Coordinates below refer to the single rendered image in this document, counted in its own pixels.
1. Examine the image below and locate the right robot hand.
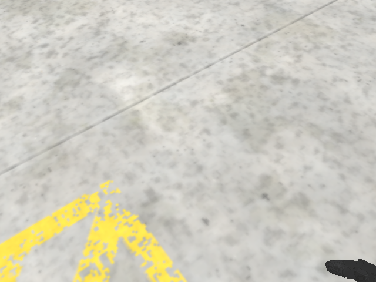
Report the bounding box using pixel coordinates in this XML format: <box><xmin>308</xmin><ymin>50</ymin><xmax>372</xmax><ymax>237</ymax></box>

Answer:
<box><xmin>325</xmin><ymin>259</ymin><xmax>376</xmax><ymax>282</ymax></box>

